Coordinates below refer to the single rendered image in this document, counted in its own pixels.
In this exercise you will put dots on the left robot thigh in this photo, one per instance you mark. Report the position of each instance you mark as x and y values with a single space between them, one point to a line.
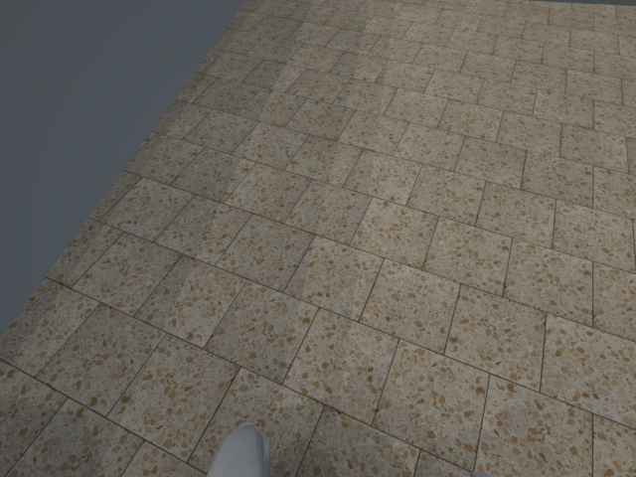
244 453

